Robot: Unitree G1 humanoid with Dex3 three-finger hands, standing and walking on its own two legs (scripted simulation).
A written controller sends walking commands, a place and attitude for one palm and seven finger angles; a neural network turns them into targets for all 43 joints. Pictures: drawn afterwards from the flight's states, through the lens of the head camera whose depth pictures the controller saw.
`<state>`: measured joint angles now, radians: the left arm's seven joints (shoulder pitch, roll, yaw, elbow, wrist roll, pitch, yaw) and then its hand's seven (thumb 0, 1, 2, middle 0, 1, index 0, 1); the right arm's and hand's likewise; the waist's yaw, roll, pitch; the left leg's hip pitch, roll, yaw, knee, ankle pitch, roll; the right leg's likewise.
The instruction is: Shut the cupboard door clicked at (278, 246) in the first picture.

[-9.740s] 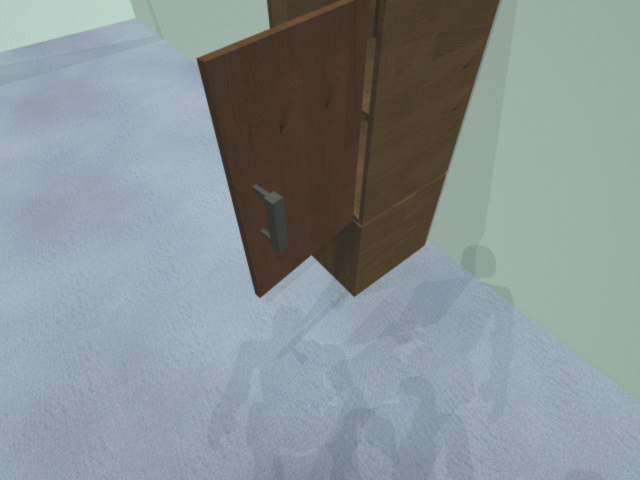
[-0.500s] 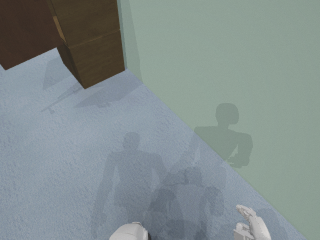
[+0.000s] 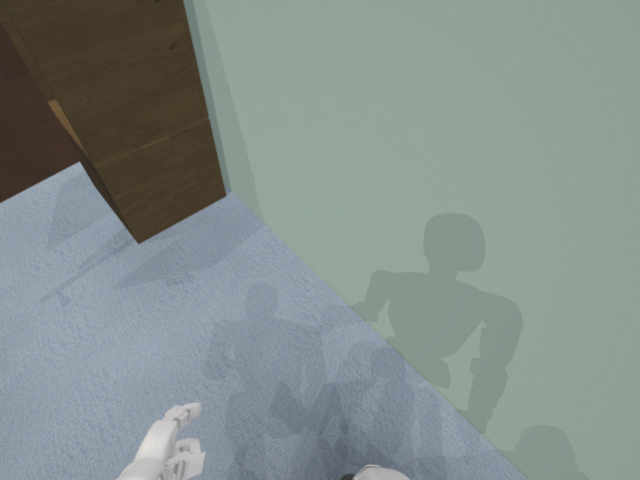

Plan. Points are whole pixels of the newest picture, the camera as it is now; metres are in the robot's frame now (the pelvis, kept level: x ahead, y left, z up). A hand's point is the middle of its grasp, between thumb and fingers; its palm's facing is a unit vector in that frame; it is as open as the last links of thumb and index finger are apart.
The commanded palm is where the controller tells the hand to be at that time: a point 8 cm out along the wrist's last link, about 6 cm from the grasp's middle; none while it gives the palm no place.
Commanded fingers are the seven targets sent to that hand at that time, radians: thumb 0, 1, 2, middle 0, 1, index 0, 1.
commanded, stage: walk to a spot facing it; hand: left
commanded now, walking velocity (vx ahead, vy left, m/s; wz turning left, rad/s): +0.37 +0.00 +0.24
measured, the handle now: out of the picture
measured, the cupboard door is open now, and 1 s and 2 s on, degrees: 98 98 98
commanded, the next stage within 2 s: turn to face it in 0.58 s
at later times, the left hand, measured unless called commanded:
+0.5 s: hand out of the picture +0.08 +0.18 -0.18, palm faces +0.26 -0.96 -0.13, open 7.3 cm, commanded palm none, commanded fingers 0.00 0.90 0.90 -0.20 -0.30 -0.20 -0.30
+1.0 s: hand (164, 272) +0.48 +0.27 -0.15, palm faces +0.26 -0.94 -0.22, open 7.3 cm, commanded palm none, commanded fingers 0.00 0.90 0.90 -0.20 -0.30 -0.20 -0.30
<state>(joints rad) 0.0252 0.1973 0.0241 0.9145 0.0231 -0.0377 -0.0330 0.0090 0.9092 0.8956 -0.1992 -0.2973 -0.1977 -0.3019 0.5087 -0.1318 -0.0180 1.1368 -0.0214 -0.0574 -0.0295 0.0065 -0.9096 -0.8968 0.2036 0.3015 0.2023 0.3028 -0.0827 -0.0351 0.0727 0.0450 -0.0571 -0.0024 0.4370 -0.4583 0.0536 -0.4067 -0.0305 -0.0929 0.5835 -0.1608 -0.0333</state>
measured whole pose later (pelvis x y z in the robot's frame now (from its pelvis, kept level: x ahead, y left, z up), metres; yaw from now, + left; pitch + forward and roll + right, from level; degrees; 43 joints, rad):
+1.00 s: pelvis +0.40 +0.05 +0.01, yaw +17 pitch +1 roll +1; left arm 0.09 0.22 0.05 0.93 0.01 -0.02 0.00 0.01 0.92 0.90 -0.20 -0.30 -0.20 -0.30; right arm 0.37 -0.15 -0.04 1.09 -0.01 0.00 -0.02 0.01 -0.91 -0.90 0.21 0.30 0.20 0.30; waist -0.05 -0.02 0.06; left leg -0.19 -0.05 -0.01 0.57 -0.37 0.03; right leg -0.33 -0.03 -0.07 0.56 -0.23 0.01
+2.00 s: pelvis +0.45 +0.06 +0.01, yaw +42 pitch +0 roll +1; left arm 0.17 0.17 0.02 0.95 0.02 0.01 0.02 0.01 0.91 0.90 -0.20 -0.30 -0.20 -0.30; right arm 0.24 -0.21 -0.06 1.02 -0.02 0.06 -0.01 0.01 -0.91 -0.90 0.20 0.30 0.20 0.30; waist -0.03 0.03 0.07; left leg -0.38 -0.04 -0.03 0.76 -0.42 -0.01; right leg -0.20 -0.02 -0.06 0.53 -0.34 -0.02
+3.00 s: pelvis +0.61 +0.26 +0.02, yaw +45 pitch -1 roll +1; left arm 0.16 0.15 0.04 1.00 0.01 -0.05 0.02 0.00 0.93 0.89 -0.20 -0.30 -0.20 -0.30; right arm 0.30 -0.16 -0.04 1.11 -0.01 0.02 -0.02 0.01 -0.91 -0.90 0.20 0.30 0.20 0.30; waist -0.02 0.01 0.09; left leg -0.38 0.05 0.04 0.94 -0.42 -0.04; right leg -0.24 -0.02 -0.13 0.46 -0.22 -0.07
